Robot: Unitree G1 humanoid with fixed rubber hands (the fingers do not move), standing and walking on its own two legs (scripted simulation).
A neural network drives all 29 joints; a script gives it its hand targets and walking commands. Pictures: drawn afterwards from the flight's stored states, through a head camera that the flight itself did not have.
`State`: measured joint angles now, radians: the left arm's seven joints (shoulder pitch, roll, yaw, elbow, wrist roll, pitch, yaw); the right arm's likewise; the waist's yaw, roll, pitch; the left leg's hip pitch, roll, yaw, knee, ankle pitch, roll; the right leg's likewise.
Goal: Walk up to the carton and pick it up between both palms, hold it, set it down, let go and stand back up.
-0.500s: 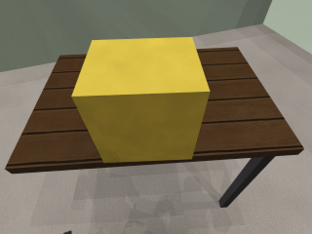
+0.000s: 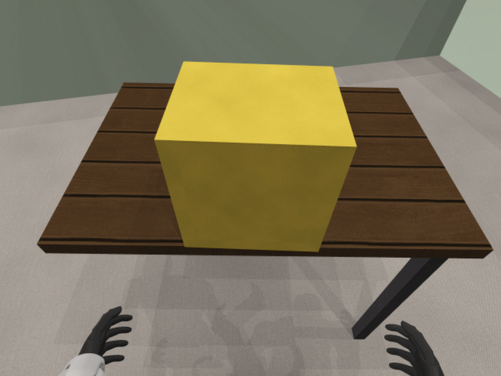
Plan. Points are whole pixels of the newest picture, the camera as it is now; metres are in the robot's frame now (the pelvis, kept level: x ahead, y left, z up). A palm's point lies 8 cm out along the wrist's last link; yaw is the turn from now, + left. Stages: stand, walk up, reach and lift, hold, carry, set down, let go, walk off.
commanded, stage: reach and lift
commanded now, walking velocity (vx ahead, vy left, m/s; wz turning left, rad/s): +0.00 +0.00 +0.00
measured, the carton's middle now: (254, 161) +0.46 +0.00 +0.09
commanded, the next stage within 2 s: none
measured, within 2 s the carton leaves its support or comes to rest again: neither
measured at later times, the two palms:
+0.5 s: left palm (92, 325) +0.21 +0.25 -0.01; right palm (426, 321) +0.20 -0.25 +0.00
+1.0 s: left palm (70, 297) +0.23 +0.26 +0.05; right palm (421, 296) +0.22 -0.22 +0.06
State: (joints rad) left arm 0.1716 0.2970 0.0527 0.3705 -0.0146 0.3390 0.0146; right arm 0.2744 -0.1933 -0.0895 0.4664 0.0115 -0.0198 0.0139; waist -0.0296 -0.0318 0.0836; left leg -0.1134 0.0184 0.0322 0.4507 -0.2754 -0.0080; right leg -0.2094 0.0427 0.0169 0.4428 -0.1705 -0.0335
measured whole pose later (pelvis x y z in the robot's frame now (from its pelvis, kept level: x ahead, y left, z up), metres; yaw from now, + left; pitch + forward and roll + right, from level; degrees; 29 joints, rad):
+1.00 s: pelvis +0.04 +0.03 +0.01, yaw +0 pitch -2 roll -2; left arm 0.39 0.29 0.04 -0.23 -0.20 0.20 0.05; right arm 0.46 -0.33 -0.12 -0.15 0.25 0.07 0.02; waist 0.02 0.01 0.06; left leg -0.01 0.01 0.04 0.32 -0.27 0.02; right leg -0.08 0.03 0.03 0.25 -0.13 -0.02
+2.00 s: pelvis +0.03 +0.01 +0.01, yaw +0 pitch +0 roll -1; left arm -0.34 0.37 0.21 -0.11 -0.22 0.72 -0.02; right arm -0.23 -0.45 -0.09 -0.06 0.45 0.49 -0.06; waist -0.07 -0.01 -0.02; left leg -0.07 0.02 0.04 0.32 -0.24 0.00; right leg -0.15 0.04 0.03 0.26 -0.10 -0.02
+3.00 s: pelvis +0.02 +0.01 +0.01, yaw +2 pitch +6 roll -1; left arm -1.09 0.53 -0.01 0.73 -0.32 0.61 0.00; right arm -1.05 -0.58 -0.01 0.88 0.56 0.44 0.03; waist -0.11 -0.03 -0.12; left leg -0.24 0.02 0.00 0.36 -0.23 -0.01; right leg -0.27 0.05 -0.02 0.25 -0.08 -0.03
